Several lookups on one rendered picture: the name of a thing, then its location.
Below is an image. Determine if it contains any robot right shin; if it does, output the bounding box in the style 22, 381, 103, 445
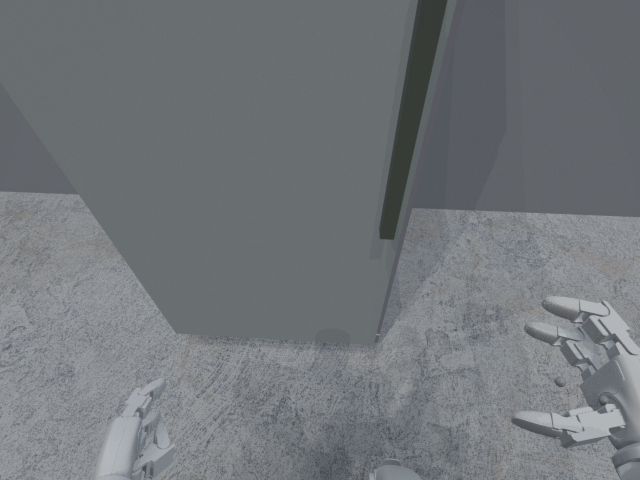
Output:
380, 459, 401, 467

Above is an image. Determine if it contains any right robot hand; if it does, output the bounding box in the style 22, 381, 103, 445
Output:
511, 296, 640, 450

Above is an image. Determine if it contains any left robot hand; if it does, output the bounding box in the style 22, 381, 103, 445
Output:
93, 378, 175, 480

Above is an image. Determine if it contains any fridge door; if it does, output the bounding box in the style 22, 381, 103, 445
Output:
0, 0, 457, 345

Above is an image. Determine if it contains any robot right forearm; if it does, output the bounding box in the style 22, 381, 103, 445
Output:
611, 442, 640, 480

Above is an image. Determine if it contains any handle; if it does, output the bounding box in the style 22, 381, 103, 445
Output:
379, 0, 447, 240

